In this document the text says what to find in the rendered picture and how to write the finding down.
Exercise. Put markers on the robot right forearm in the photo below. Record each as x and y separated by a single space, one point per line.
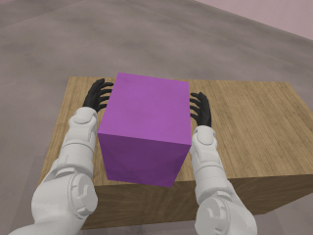
209 173

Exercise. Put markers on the robot right upper arm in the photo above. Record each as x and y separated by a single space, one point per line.
218 216

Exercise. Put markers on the right robot hand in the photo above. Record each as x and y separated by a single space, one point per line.
204 113

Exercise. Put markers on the pedestal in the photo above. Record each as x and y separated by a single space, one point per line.
264 134

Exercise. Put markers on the robot left forearm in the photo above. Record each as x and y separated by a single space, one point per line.
78 148

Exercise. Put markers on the left robot hand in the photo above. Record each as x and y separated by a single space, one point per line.
93 99

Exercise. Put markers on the carton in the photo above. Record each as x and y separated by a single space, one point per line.
145 133

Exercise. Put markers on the robot left upper arm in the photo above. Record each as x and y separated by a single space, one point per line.
61 206

